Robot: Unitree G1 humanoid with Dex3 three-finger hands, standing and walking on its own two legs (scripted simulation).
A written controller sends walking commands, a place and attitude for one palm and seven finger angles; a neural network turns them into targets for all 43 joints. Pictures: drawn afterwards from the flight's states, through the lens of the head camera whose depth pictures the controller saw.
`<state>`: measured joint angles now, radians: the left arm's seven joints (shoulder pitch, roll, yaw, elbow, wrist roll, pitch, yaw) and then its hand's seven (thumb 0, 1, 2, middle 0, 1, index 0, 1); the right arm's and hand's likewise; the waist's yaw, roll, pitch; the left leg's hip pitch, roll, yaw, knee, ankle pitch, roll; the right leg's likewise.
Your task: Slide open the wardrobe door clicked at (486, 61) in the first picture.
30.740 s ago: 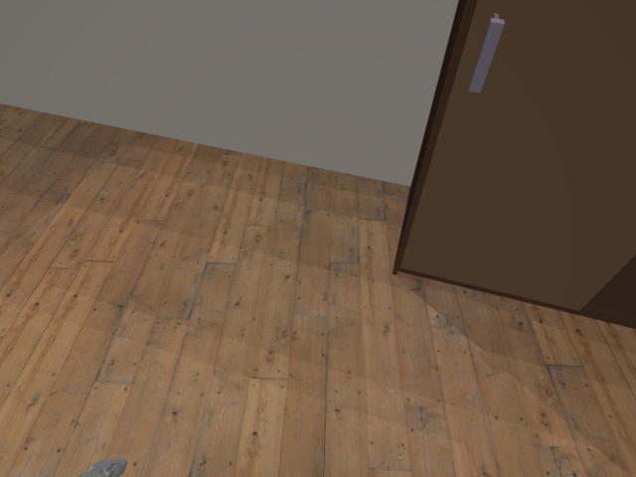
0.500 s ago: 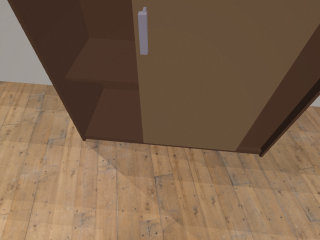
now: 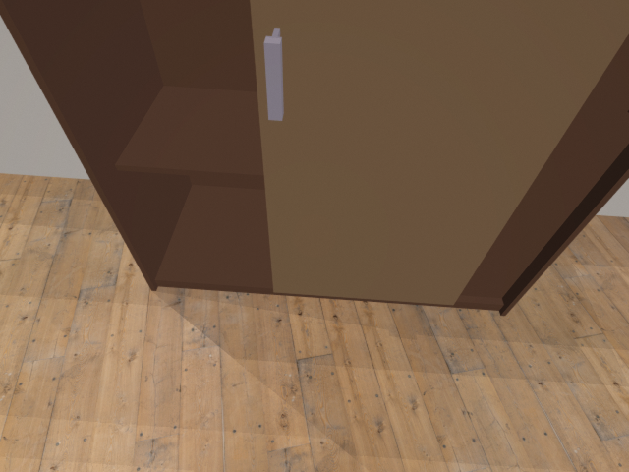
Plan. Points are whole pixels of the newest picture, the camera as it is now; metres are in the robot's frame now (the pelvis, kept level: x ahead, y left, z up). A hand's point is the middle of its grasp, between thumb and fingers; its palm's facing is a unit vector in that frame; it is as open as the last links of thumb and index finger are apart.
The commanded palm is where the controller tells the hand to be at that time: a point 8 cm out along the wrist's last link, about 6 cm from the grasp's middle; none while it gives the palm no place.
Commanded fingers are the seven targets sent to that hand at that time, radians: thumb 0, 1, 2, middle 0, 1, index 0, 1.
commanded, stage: look to check the result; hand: left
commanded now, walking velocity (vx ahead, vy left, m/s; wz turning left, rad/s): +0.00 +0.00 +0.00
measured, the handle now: (276, 74) +0.75 +0.11 +0.12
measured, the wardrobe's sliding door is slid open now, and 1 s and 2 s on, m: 0.44 0.44 0.44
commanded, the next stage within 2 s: stand and wait in 0.48 s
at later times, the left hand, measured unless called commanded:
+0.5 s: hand out of the picture +0.02 +0.17 -0.18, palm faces -0.03 -0.98 -0.19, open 7.4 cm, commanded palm none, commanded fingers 0.00 0.90 0.90 -0.20 -0.30 -0.20 -0.30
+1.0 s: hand out of the picture +0.03 +0.16 -0.18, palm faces -0.04 -0.98 -0.20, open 7.4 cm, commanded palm none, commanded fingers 0.00 0.90 0.90 -0.20 -0.30 -0.20 -0.30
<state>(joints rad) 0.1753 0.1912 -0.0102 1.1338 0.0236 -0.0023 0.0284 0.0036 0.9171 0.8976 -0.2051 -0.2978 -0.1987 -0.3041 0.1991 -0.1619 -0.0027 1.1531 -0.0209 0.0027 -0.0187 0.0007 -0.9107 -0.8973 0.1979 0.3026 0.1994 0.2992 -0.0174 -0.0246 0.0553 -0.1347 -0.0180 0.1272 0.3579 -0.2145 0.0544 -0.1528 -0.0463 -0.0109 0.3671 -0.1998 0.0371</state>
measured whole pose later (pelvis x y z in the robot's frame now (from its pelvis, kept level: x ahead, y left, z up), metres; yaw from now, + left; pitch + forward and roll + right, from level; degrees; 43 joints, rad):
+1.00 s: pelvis +0.00 -0.02 +0.00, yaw +0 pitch -1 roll +0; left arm 0.20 0.18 -0.01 1.15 0.02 -0.01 0.03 0.01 0.91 0.90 -0.20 -0.30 -0.20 -0.30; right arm 0.22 -0.16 -0.01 1.17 -0.02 0.00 -0.03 0.00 -0.91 -0.90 0.20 0.30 0.20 0.30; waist -0.02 -0.01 0.06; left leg -0.12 0.01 0.12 0.35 -0.21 0.03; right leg -0.14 -0.02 -0.01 0.35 -0.20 0.01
